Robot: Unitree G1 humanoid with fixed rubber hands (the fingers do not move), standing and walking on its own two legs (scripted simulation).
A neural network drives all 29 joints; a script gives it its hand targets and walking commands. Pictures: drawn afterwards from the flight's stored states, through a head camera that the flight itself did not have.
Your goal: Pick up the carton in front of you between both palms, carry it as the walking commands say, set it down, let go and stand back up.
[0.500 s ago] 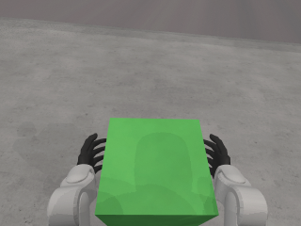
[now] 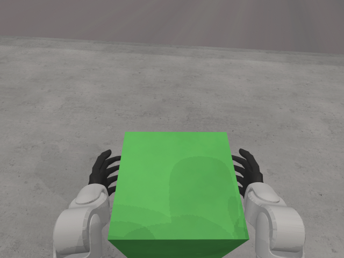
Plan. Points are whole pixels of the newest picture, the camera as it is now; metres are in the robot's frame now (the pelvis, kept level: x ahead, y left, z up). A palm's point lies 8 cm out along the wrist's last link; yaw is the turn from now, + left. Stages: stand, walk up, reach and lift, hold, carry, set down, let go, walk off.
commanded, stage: carry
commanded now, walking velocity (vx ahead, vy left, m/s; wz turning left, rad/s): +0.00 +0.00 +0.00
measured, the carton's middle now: (175, 201) +0.24 +0.00 +0.03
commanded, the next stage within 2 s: hold in 1.24 s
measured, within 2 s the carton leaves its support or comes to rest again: neither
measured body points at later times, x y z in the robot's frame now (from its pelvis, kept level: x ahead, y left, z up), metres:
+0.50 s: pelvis +0.02 +0.02 +0.00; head +0.00 +0.02 +0.44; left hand +0.28 +0.17 +0.06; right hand +0.28 -0.13 +0.06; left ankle -0.05 +0.13 -0.74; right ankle +0.02 -0.09 -0.74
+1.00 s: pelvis -0.01 +0.02 +0.00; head -0.02 +0.02 +0.45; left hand +0.29 +0.17 +0.02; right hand +0.29 -0.13 +0.02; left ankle -0.05 +0.13 -0.74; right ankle +0.02 -0.09 -0.74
